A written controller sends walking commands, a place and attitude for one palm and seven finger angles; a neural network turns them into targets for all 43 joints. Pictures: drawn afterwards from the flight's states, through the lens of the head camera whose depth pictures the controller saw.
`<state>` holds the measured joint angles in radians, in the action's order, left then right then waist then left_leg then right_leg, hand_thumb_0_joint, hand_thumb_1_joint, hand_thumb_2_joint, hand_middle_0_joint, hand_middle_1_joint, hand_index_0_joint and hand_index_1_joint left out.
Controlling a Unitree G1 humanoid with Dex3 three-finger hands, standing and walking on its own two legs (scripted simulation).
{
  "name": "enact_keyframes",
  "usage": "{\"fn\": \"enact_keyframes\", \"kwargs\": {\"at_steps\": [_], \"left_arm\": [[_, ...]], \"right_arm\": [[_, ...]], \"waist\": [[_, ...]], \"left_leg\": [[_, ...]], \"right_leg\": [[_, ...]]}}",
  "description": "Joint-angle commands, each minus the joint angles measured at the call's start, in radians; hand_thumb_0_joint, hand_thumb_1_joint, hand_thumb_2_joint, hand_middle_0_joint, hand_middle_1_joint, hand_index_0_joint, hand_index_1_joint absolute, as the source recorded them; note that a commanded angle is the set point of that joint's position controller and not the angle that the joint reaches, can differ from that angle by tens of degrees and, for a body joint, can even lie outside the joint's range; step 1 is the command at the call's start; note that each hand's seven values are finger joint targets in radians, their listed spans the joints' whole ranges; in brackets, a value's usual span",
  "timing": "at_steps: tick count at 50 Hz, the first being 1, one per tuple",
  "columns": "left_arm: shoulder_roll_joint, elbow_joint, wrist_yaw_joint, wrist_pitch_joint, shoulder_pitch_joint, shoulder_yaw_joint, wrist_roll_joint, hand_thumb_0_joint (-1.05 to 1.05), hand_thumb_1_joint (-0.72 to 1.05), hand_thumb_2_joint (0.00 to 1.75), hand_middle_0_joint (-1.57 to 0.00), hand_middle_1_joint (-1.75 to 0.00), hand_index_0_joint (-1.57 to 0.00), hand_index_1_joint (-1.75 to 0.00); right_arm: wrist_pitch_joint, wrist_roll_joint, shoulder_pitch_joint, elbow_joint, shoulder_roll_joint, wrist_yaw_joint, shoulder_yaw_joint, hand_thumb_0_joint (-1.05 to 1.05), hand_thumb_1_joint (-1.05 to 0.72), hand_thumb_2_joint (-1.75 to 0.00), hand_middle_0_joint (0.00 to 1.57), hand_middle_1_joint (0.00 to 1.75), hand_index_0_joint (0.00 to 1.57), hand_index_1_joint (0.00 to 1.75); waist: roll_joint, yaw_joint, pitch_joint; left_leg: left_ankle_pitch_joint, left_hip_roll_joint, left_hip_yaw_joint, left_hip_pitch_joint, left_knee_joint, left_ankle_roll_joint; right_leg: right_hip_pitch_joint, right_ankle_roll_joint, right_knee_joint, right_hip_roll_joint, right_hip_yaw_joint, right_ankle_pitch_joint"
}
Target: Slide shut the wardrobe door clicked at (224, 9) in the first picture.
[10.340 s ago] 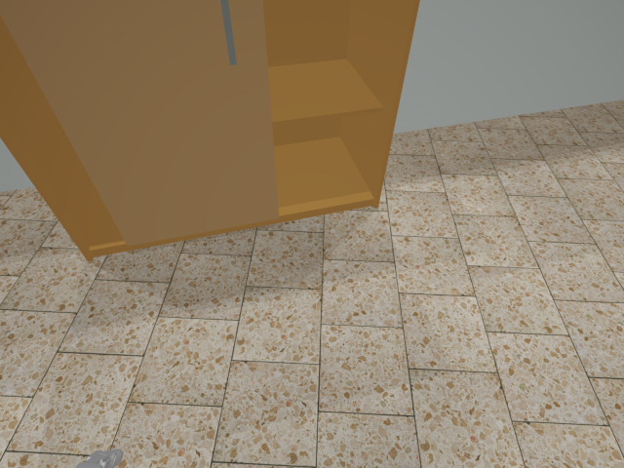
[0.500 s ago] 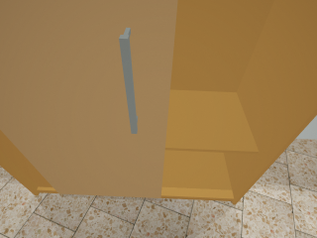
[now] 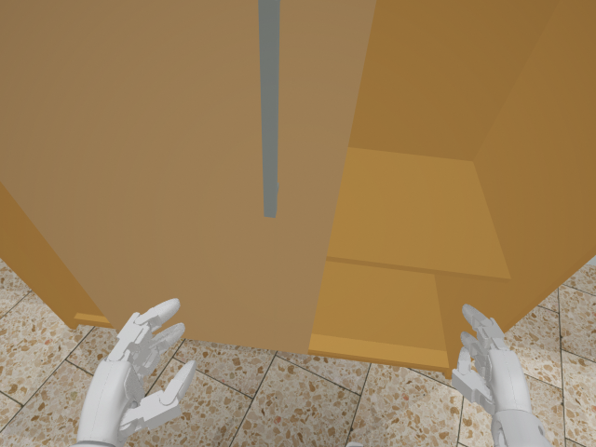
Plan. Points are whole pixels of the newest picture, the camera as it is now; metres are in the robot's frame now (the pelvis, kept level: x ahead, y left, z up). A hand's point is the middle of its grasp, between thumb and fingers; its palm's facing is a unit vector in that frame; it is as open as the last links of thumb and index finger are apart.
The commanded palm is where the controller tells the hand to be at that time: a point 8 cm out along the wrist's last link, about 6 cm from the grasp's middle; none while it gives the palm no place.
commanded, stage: raise the hand with hooked fingers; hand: left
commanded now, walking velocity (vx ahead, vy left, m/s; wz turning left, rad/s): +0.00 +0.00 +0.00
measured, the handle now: (272, 122) +0.47 +0.08 +0.20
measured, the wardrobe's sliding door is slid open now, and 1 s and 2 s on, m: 0.46 0.46 0.46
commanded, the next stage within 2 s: move the hooked fingers beside the handle in 1.62 s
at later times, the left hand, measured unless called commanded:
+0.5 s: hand (103, 301) +0.24 +0.23 +0.12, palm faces +0.04 -0.99 -0.10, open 11.9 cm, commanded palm +0.20 +0.28 +0.14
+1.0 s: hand (27, 215) +0.27 +0.29 +0.21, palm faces +0.09 -0.99 -0.12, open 13.9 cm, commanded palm +0.24 +0.33 +0.21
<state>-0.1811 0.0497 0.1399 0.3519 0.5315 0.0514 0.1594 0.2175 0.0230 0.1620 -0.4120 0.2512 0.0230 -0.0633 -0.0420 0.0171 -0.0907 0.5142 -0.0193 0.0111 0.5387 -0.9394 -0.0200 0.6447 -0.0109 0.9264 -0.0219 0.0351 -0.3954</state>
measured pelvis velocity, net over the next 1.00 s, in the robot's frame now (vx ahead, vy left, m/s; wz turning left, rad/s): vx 0.02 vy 0.02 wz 0.03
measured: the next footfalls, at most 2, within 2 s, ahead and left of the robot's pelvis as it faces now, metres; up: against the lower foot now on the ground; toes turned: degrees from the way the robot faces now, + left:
none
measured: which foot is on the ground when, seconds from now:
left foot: down 0.00-1.00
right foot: down 0.00-1.00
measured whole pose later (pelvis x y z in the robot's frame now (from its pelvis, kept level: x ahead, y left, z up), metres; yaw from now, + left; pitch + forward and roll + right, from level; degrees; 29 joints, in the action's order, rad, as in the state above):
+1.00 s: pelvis +0.02 +0.02 +0.05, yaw +2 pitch -1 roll -1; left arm -0.44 -0.07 0.43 -0.02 0.01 0.44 0.34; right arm 0.31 0.06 0.23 -0.65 0.24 0.10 0.08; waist 0.06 0.05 -0.05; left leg 0.37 -0.01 0.04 0.19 -0.56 0.00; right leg 0.26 0.01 0.51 -0.03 0.07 -0.25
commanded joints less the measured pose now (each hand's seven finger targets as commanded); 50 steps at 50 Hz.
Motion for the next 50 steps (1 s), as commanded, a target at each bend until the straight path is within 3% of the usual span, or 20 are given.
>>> {"fn": "enact_keyframes", "kwargs": {"at_steps": [1, 3, 4, 5, 8, 12, 13, 15, 20, 23, 26, 29, 32, 35, 37, 38, 42, 50], "left_arm": [[-0.104, 0.444, 0.001, 0.198, -0.238, 0.069, 0.052, 0.00, 0.32, 0.65, -0.24, -0.68, -0.24, -0.68], [-0.101, 0.403, 0.071, 0.200, -0.285, 0.025, 0.075, 0.00, 0.27, 0.63, -0.25, -0.70, -0.25, -0.70], [-0.120, 0.367, 0.107, 0.181, -0.282, 0.037, 0.086, 0.00, 0.25, 0.62, -0.25, -0.72, -0.25, -0.72], [-0.143, 0.309, 0.135, 0.144, -0.249, 0.063, 0.092, 0.00, 0.22, 0.61, -0.25, -0.74, -0.25, -0.74], [-0.209, 0.204, 0.185, 0.005, -0.191, 0.157, 0.111, 0.00, 0.15, 0.58, -0.25, -0.78, -0.25, -0.78], [-0.246, 0.243, 0.168, -0.098, -0.178, 0.291, 0.168, 0.00, 0.06, 0.54, -0.26, -0.84, -0.26, -0.84], [-0.282, 0.241, 0.157, -0.103, -0.183, 0.337, 0.176, 0.00, 0.04, 0.53, -0.26, -0.86, -0.26, -0.86], [-0.257, 0.270, 0.148, -0.090, -0.169, 0.343, 0.191, 0.00, -0.01, 0.51, -0.27, -0.88, -0.27, -0.88], [-0.252, 0.252, 0.165, -0.069, -0.241, 0.307, 0.188, 0.00, -0.13, 0.46, -0.27, -0.96, -0.27, -0.96], [-0.284, 0.242, 0.184, -0.091, -0.301, 0.307, 0.182, 0.00, -0.20, 0.43, -0.28, -1.00, -0.28, -1.00], [-0.335, 0.265, 0.189, -0.110, -0.353, 0.354, 0.188, 0.00, -0.27, 0.40, -0.28, -1.05, -0.28, -1.05], [-0.357, 0.268, 0.185, -0.126, -0.418, 0.382, 0.198, 0.00, -0.34, 0.37, -0.29, -1.10, -0.29, -1.10], [-0.375, 0.218, 0.196, -0.157, -0.450, 0.408, 0.205, 0.00, -0.41, 0.34, -0.29, -1.14, -0.29, -1.14], [-0.391, 0.192, 0.219, -0.196, -0.519, 0.411, 0.207, 0.00, -0.48, 0.31, -0.30, -1.18, -0.30, -1.18], [-0.396, 0.160, 0.237, -0.230, -0.564, 0.410, 0.208, 0.00, -0.50, 0.30, -0.30, -1.20, -0.30, -1.20], [-0.407, 0.138, 0.244, -0.244, -0.581, 0.414, 0.205, 0.00, -0.50, 0.30, -0.30, -1.20, -0.30, -1.20], [-0.457, 0.142, 0.272, -0.280, -0.681, 0.450, 0.207, 0.00, -0.50, 0.30, -0.30, -1.20, -0.30, -1.20], [-0.532, 0.059, 0.309, -0.333, -0.824, 0.511, 0.218, 0.00, -0.50, 0.30, -0.30, -1.20, -0.30, -1.20]], "right_arm": [[0.048, -0.009, 0.047, 0.070, 0.082, 0.009, 0.010, 0.00, -0.90, -0.90, 0.20, 0.30, 0.20, 0.30], [0.076, -0.004, 0.051, 0.038, 0.101, 0.018, 0.022, 0.00, -0.90, -0.90, 0.20, 0.30, 0.20, 0.30], [0.087, 0.004, 0.054, 0.026, 0.106, 0.025, 0.022, 0.00, -0.90, -0.90, 0.20, 0.30, 0.20, 0.30], [0.093, 0.012, 0.050, 0.020, 0.112, 0.031, 0.023, 0.00, -0.90, -0.90, 0.20, 0.30, 0.20, 0.30], [0.098, 0.028, 0.018, 0.008, 0.119, 0.044, 0.028, 0.00, -0.90, -0.90, 0.20, 0.30, 0.20, 0.30], [0.094, 0.028, -0.020, 0.009, 0.097, 0.054, 0.034, 0.00, -0.90, -0.90, 0.20, 0.30, 0.20, 0.30], [0.093, 0.024, -0.027, -0.001, 0.096, 0.056, 0.036, 0.00, -0.90, -0.90, 0.20, 0.30, 0.20, 0.30], [0.104, 0.024, -0.016, -0.005, 0.083, 0.053, 0.038, 0.00, -0.90, -0.90, 0.20, 0.30, 0.20, 0.30], [0.139, 0.029, 0.007, -0.028, 0.101, 0.051, 0.038, 0.00, -0.90, -0.90, 0.20, 0.30, 0.20, 0.30], [0.155, 0.034, 0.015, -0.039, 0.120, 0.059, 0.040, 0.00, -0.90, -0.90, 0.20, 0.30, 0.20, 0.30], [0.168, 0.035, 0.021, -0.045, 0.126, 0.065, 0.041, 0.00, -0.90, -0.90, 0.20, 0.30, 0.20, 0.30], [0.174, 0.035, 0.017, -0.056, 0.125, 0.070, 0.047, 0.00, -0.90, -0.90, 0.20, 0.30, 0.20, 0.30], [0.175, 0.036, 0.014, -0.064, 0.128, 0.072, 0.053, 0.00, -0.90, -0.90, 0.20, 0.30, 0.20, 0.30], [0.173, 0.039, 0.009, -0.073, 0.131, 0.074, 0.058, 0.00, -0.90, -0.90, 0.20, 0.30, 0.20, 0.30], [0.170, 0.041, 0.000, -0.073, 0.134, 0.078, 0.064, 0.00, -0.90, -0.90, 0.20, 0.30, 0.20, 0.30], [0.166, 0.040, -0.003, -0.079, 0.137, 0.079, 0.067, 0.00, -0.90, -0.90, 0.20, 0.30, 0.20, 0.30], [0.159, 0.040, -0.013, -0.076, 0.135, 0.082, 0.074, 0.00, -0.90, -0.90, 0.20, 0.30, 0.20, 0.30], [0.131, 0.041, -0.029, -0.087, 0.136, 0.084, 0.086, 0.00, -0.90, -0.90, 0.20, 0.30, 0.20, 0.30]], "waist": [[0.177, -0.071, -0.161], [0.141, -0.102, -0.138], [0.126, -0.101, -0.147], [0.091, -0.091, -0.134], [0.071, -0.046, -0.141], [-0.002, 0.005, -0.188], [0.006, 0.019, -0.185], [0.028, 0.022, -0.180], [0.064, -0.005, -0.119], [0.081, -0.010, -0.096], [0.122, 0.001, -0.131], [0.152, 0.004, -0.108], [0.134, 0.012, -0.093], [0.163, 0.010, -0.084], [0.126, 0.008, -0.055], [0.135, 0.010, -0.035], [0.132, 0.011, -0.083], [0.131, 0.015, -0.077]], "left_leg": [[-0.329, 0.024, -0.005, -0.015, 0.090, 0.034], [-0.298, 0.019, 0.013, -0.009, 0.082, 0.040], [-0.271, 0.019, 0.017, -0.003, 0.087, 0.039], [-0.238, 0.018, 0.023, 0.015, 0.103, 0.038], [-0.221, 0.027, 0.021, 0.031, 0.147, 0.038], [-0.292, 0.029, 0.013, 0.024, 0.205, 0.036], [-0.316, 0.030, 0.014, 0.015, 0.215, 0.034], [-0.363, 0.027, 0.007, -0.014, 0.237, 0.032], [-0.342, 0.025, 0.003, -0.064, 0.278, 0.033], [-0.337, 0.022, 0.008, -0.096, 0.306, 0.035], [-0.375, 0.022, 0.012, -0.150, 0.335, 0.035], [-0.395, 0.021, 0.015, -0.182, 0.364, 0.032], [-0.433, 0.018, 0.018, -0.211, 0.389, 0.030], [-0.450, 0.018, 0.015, -0.245, 0.412, 0.029], [-0.438, 0.015, 0.020, -0.248, 0.431, 0.030], [-0.430, 0.016, 0.020, -0.247, 0.438, 0.031], [-0.462, 0.016, 0.025, -0.298, 0.456, 0.034], [-0.470, 0.019, 0.025, -0.318, 0.490, 0.032]], "right_leg": [[-0.100, -0.008, -0.108, 0.027, 0.009, 0.245], [-0.079, -0.004, -0.124, 0.030, 0.008, 0.213], [-0.096, -0.001, -0.141, 0.027, 0.003, 0.189], [-0.110, 0.001, -0.160, 0.026, 0.002, 0.153], [-0.188, 0.002, -0.207, 0.017, -0.003, 0.111], [-0.304, 0.012, -0.238, 0.004, 0.009, 0.169], [-0.331, 0.009, -0.237, 0.006, 0.011, 0.191], [-0.340, 0.008, -0.239, 0.010, 0.027, 0.261], [-0.317, 0.011, -0.284, 0.015, 0.030, 0.229], [-0.328, 0.009, -0.307, 0.017, 0.035, 0.217], [-0.368, 0.007, -0.323, 0.017, 0.040, 0.261], [-0.394, 0.004, -0.345, 0.021, 0.047, 0.279], [-0.415, 0.002, -0.362, 0.024, 0.052, 0.327], [-0.437, 0.001, -0.389, 0.025, 0.049, 0.350], [-0.439, 0.003, -0.404, 0.027, 0.052, 0.338], [-0.440, 0.000, -0.415, 0.030, 0.051, 0.327], [-0.468, 0.001, -0.430, 0.030, 0.049, 0.357], [-0.499, -0.002, -0.466, 0.031, 0.048, 0.369]]}}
